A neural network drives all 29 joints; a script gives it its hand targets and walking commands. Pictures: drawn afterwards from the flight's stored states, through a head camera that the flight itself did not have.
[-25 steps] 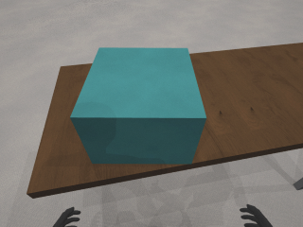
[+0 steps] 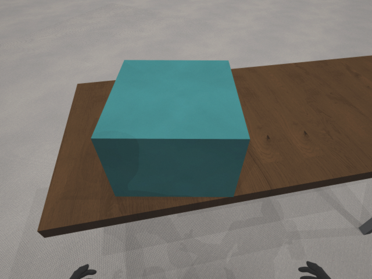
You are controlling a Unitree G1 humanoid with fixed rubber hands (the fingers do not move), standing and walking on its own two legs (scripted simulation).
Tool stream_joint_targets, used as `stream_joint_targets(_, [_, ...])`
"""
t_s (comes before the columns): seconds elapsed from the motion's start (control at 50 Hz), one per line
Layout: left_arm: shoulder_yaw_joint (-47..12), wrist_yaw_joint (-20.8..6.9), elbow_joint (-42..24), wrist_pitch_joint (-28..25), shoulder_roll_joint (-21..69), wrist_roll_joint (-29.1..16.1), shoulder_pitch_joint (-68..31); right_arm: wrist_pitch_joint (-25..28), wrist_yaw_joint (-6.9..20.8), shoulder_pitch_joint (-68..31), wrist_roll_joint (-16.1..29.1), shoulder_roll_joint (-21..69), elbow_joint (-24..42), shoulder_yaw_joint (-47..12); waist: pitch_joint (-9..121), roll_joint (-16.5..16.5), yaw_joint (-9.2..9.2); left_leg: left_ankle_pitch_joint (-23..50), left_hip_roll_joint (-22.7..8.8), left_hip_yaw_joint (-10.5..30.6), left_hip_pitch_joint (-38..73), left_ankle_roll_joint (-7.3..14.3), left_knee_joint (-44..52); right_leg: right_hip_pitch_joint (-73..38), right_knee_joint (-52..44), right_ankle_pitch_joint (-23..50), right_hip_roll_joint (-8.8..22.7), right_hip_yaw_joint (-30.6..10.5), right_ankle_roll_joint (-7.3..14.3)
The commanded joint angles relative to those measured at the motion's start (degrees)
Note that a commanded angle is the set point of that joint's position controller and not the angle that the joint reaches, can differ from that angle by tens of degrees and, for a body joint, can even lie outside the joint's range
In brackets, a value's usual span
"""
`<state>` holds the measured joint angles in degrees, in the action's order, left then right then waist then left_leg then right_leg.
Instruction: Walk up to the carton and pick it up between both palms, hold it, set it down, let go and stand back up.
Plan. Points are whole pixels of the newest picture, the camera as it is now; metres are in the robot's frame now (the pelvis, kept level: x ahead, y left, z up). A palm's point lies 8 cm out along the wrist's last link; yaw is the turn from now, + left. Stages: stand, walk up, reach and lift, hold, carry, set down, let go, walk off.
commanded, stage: stand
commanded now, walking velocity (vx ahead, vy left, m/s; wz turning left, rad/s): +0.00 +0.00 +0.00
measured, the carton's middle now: (175, 124) +0.49 +0.04 +0.08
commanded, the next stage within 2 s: none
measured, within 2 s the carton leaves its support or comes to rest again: neither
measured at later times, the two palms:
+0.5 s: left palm out of the picture +0.11 +0.27 -0.10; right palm out of the picture +0.10 -0.29 -0.09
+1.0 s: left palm out of the picture +0.08 +0.27 -0.10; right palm out of the picture +0.08 -0.30 -0.10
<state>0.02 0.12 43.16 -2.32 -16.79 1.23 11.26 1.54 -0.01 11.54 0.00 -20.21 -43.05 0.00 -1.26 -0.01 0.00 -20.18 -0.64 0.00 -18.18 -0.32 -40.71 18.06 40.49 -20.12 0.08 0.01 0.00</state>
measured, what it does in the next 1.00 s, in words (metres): stands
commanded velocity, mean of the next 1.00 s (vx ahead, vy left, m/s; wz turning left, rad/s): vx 0.00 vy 0.00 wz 0.00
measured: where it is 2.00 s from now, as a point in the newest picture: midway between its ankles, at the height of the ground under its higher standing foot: outside the picture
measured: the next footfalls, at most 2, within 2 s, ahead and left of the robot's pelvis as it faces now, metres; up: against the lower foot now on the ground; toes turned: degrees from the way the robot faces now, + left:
none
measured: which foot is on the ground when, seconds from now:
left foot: down 0.00-1.00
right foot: down 0.00-1.00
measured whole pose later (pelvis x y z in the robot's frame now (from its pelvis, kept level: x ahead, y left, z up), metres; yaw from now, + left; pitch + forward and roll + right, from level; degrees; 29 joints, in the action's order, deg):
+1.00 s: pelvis -0.01 +0.00 +0.00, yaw +0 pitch -3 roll +0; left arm 0.0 0.1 51.3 -2.3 -17.3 1.2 11.3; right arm 1.5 0.0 11.3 0.0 -20.7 -51.6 0.0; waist -1.3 0.0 0.0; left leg -17.7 -0.6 0.0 -18.2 -0.3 -38.4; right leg 18.1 38.3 -17.7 0.1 0.0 0.0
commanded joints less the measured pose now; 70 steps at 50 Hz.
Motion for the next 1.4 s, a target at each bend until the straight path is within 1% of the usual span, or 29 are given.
stream_joint_targets(0.0, [4.6,0.1,-0.8,-0.9,-14.4,-0.6,-4.7,2.0,-0.3,-4.8,-1.3,-11.1,0.4,3.8,-0.7,-0.9,-0.04,4.1,-4.9,6.9,-0.3,4.6,12.3,-0.5,-11.7,1.2,5.0,-6.1,3.2])
stream_joint_targets(0.06, [4.4,0.3,-0.5,-0.9,-15.4,-0.3,-5.6,1.9,-0.2,-3.6,-1.1,-10.9,0.0,3.6,-0.9,-3.0,0.28,5.8,-4.4,6.5,1.2,4.0,12.3,1.4,-12.0,1.4,4.5,-6.0,3.4])
stream_joint_targets(0.1, [4.2,0.0,-0.2,-1.1,-14.9,0.1,-5.8,1.9,-0.4,-4.9,-1.1,-11.3,-0.1,3.8,-1.3,0.8,0.46,6.3,-4.5,6.5,1.1,4.2,11.2,1.2,-11.8,4.6,4.9,-6.6,3.7])
stream_joint_targets(0.18, [4.2,0.1,0.9,-1.3,-14.8,-0.6,-5.4,1.4,-0.1,-3.9,-0.9,-11.5,-0.9,3.8,-0.3,-3.1,0.67,7.7,-4.6,6.0,1.9,3.9,10.4,0.7,-12.0,6.3,5.1,-6.9,3.5])
stream_joint_targets(0.2, [4.2,0.4,0.9,-1.3,-14.2,-0.2,-6.1,1.5,0.0,-5.2,-0.8,-11.3,-1.3,4.0,-2.0,-0.8,0.58,6.3,-4.3,6.5,0.9,3.8,11.7,1.5,-13.4,4.5,5.5,-7.4,3.6])
stream_joint_targets(0.28, [4.1,0.3,1.0,-0.9,-14.5,-0.1,-5.7,1.9,-0.2,-5.3,-0.9,-11.4,-1.4,3.6,-0.9,0.0,0.20,8.2,-4.8,6.9,2.1,4.3,11.2,0.7,-12.9,5.5,5.1,-7.1,3.7])
stream_joint_targets(0.4, [4.4,0.3,1.9,-0.7,-15.5,-0.3,-6.7,1.2,-0.1,-6.6,-0.7,-11.6,-2.9,3.7,-4.1,-2.4,-0.19,3.3,-4.5,6.6,-0.1,3.7,13.5,2.4,-15.2,0.2,5.7,-8.1,3.3])
stream_joint_targets(0.56, [4.3,0.5,4.4,-0.8,-15.8,-0.6,-5.1,1.7,0.1,-5.2,-0.7,-11.7,-4.3,3.3,0.1,0.0,-0.35,10.7,-5.1,6.3,2.8,4.1,12.5,-1.9,-12.5,10.6,5.4,-6.9,3.7])
stream_joint_targets(0.6, [4.0,0.5,5.0,-1.0,-15.3,-0.7,-4.8,2.0,-0.1,-5.0,-0.8,-11.7,-4.8,3.2,-1.6,-3.4,-0.18,9.9,-4.9,6.9,2.0,4.4,12.4,-0.3,-12.9,9.0,5.8,-7.3,3.7])
stream_joint_targets(0.64, [3.7,0.2,4.2,-0.6,-13.9,-0.7,-5.6,1.6,-0.4,-5.4,-0.5,-12.0,-5.2,3.3,0.1,-0.6,-0.41,8.7,-5.3,7.0,2.4,4.0,13.0,-1.5,-13.0,8.6,5.3,-6.7,3.4])
stream_joint_targets(0.68, [3.7,0.6,5.4,-1.0,-15.6,-0.6,-4.2,1.1,-0.7,-5.3,-0.4,-12.2,-5.3,3.6,-1.2,-3.2,0.15,8.6,-4.9,7.7,2.4,4.5,12.7,0.2,-13.2,8.3,5.6,-7.8,3.5])
stream_joint_targets(0.72, [3.8,0.7,5.6,-0.8,-14.5,-0.4,-5.2,1.0,-0.4,-5.5,-0.8,-12.1,-5.8,3.4,-1.7,-1.3,-0.41,6.3,-5.6,7.8,2.1,4.3,13.0,0.7,-13.3,6.0,5.2,-7.5,3.7])
stream_joint_targets(0.74, [3.8,0.7,5.5,-0.7,-15.5,-0.2,-5.8,1.2,0.0,-4.9,-0.3,-11.6,-6.1,3.4,-3.2,-2.7,0.50,5.6,-4.6,7.0,1.2,3.6,13.7,1.4,-15.3,3.8,5.7,-8.2,3.9])
stream_joint_targets(0.76, [3.6,0.3,5.2,-0.5,-14.8,-0.7,-5.2,1.2,-0.2,-4.8,-0.7,-11.8,-6.4,3.0,-3.4,-0.7,0.06,3.0,-5.1,7.8,1.6,3.9,14.9,1.6,-14.9,2.5,5.2,-8.0,3.4])
stream_joint_targets(0.8, [3.4,0.3,5.2,-0.7,-14.6,-0.1,-5.9,1.2,0.0,-4.9,-0.4,-11.4,-6.9,2.9,-5.3,-2.6,0.11,3.9,-4.6,7.5,0.8,3.8,14.9,2.2,-16.2,0.9,6.2,-9.5,3.8])
stream_joint_targets(0.88, [3.9,0.3,6.6,-0.4,-15.4,-0.2,-5.2,1.2,0.1,-7.4,-0.7,-11.8,-6.9,3.2,-1.8,-0.6,-0.35,0.9,-5.3,8.4,0.9,4.0,17.0,-0.8,-15.4,1.7,5.0,-7.1,3.3])
stream_joint_targets(0.94, [3.8,0.1,6.6,-0.6,-15.4,-0.5,-5.2,1.6,0.2,-6.4,-0.8,-10.7,-7.7,2.7,-2.4,-2.6,-0.49,3.2,-4.6,6.7,2.0,3.6,16.0,-0.2,-17.2,-0.5,5.7,-8.0,3.2])
stream_joint_targets(0.98, [3.6,0.4,7.1,-0.3,-15.1,-0.4,-5.9,1.4,-0.1,-6.5,-0.7,-11.6,-8.0,2.9,-3.0,-0.2,-0.12,4.9,-4.6,7.3,2.2,3.2,16.3,1.0,-16.8,1.2,5.7,-7.7,3.2])
stream_joint_targets(1.02, [4.1,0.3,7.2,-0.4,-15.7,-0.4,-5.6,1.3,-0.1,-5.5,-0.7,-11.2,-8.3,2.7,-1.9,-2.3,0.46,2.9,-5.2,7.5,2.4,3.5,16.6,-0.5,-16.7,2.4,5.3,-7.3,2.9])
stream_joint_targets(1.08, [3.6,0.2,7.3,-0.6,-14.5,-0.6,-6.2,1.2,0.0,-7.4,-0.3,-11.9,-8.4,3.0,-1.9,-1.7,0.13,4.7,-5.0,6.9,2.5,3.5,16.1,0.3,-17.9,2.4,6.0,-7.9,3.1])
stream_joint_targets(1.1, [3.9,0.3,7.2,-0.7,-15.2,-0.4,-7.0,1.2,0.0,-6.5,-0.4,-11.9,-8.6,3.3,-2.1,-4.3,0.03,6.2,-4.2,5.9,3.3,3.3,15.6,0.8,-18.6,0.4,5.8,-7.9,3.2])
stream_joint_targets(1.14, [4.1,0.4,7.4,-0.6,-15.1,-0.2,-7.6,1.2,0.2,-5.4,-0.6,-12.0,-9.3,3.0,-0.6,-1.8,0.96,4.0,-5.0,6.8,4.1,3.4,15.9,-0.3,-18.1,1.7,6.0,-8.1,3.1])
stream_joint_targets(1.16, [3.8,0.4,7.4,-0.5,-15.3,-0.5,-6.9,1.2,0.3,-6.0,-0.4,-11.0,-9.3,3.0,-1.8,-3.0,0.79,5.5,-5.1,6.7,4.1,3.1,16.8,0.8,-18.6,2.2,6.0,-7.8,3.0])
stream_joint_targets(1.2, [3.8,0.1,7.4,-0.8,-14.4,-0.7,-6.0,1.1,0.3,-5.9,-0.8,-11.1,-9.7,2.8,-1.4,0.5,0.08,5.4,-6.0,7.8,3.0,3.6,17.2,-0.7,-17.2,5.4,5.4,-7.6,3.0])
stream_joint_targets(1.22, [3.4,-0.1,7.7,-0.9,-13.2,-1.2,-4.8,1.4,0.1,-7.1,-0.4,-11.5,-9.4,2.7,0.2,0.5,-0.80,5.9,-6.4,8.6,2.6,4.2,17.4,-2.8,-16.0,7.3,5.2,-6.7,3.1])
stream_joint_targets(1.26, [3.5,0.0,8.0,-0.9,-14.7,-0.8,-6.4,1.3,-0.2,-6.2,-0.5,-11.7,-10.1,2.8,-1.2,-2.0,0.35,8.1,-5.9,8.0,2.8,4.0,17.2,-1.3,-16.8,7.3,6.0,-8.1,3.0])
stream_joint_targets(1.28, [3.5,0.3,8.1,-1.1,-14.0,-0.7,-4.3,1.4,0.0,-6.0,-0.6,-11.8,-10.2,2.9,2.0,-3.2,-0.69,9.5,-5.7,6.8,5.1,3.8,16.3,-3.3,-16.9,8.0,5.8,-7.3,2.6])
stream_joint_targets(1.3, [3.8,0.2,7.6,-0.9,-14.9,-0.5,-6.1,1.2,-0.2,-5.3,-0.5,-11.0,-9.9,2.7,0.6,-3.2,0.37,9.4,-5.2,5.9,4.8,3.3,15.6,-2.2,-17.2,8.4,6.4,-7.7,2.8])
stream_joint_targets(1.38, [3.8,0.4,9.2,-1.1,-15.1,-0.5,-4.7,1.1,0.2,-5.3,-0.2,-11.3,-10.7,2.7,0.5,-3.8,0.16,12.9,-5.7,6.2,4.9,3.9,15.6,-3.7,-17.2,11.8,6.2,-7.3,3.0])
